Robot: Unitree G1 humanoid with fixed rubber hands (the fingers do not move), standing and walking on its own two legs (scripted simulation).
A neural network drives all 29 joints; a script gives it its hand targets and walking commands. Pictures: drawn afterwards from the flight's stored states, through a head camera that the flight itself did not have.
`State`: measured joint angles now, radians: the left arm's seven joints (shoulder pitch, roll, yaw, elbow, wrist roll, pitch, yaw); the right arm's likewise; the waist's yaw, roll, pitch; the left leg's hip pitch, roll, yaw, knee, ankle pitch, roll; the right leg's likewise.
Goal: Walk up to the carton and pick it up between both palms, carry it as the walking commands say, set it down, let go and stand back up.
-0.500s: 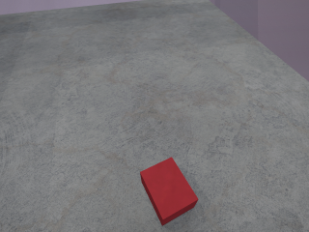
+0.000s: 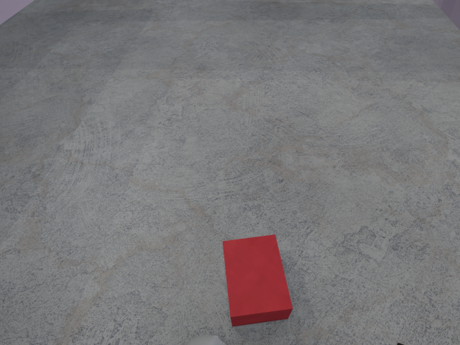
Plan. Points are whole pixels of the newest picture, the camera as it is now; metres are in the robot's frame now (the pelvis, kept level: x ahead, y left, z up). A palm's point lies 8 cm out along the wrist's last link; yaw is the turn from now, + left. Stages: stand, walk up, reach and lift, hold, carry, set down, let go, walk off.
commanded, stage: walk up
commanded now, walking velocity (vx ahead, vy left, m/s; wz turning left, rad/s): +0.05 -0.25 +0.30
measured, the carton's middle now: (254, 279) +0.46 -0.01 -0.69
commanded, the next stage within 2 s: stand in 1.60 s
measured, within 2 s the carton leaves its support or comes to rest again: neither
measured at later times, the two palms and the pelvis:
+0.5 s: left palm out of the picture -0.02 +0.19 -0.12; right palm out of the picture +0.10 -0.32 -0.15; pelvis +0.01 -0.07 +0.00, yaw +7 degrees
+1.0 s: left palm out of the picture +0.01 +0.24 -0.14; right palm out of the picture +0.09 -0.24 -0.12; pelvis +0.02 -0.01 +0.01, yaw +9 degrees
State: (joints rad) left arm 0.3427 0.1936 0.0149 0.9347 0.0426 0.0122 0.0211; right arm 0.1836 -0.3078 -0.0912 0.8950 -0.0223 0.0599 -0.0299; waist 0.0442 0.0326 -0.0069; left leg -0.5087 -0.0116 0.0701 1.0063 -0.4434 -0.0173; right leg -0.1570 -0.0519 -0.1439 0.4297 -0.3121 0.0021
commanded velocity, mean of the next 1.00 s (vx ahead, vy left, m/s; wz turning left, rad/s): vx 0.01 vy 0.01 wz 0.16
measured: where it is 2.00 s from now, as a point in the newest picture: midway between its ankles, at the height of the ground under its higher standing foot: outside the picture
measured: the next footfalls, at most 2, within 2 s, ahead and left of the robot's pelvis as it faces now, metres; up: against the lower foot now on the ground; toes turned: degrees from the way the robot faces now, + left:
left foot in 0.12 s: +0.03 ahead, +0.03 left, +0.00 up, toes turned +8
right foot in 0.38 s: +0.08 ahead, -0.20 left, +0.00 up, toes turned -3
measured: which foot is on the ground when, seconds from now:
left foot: up 0.00-0.10, down 0.12-0.40, up 0.42-0.76, down 0.78-1.00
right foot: down 0.00-0.12, up 0.14-0.36, down 0.38-0.78, up 0.80-1.00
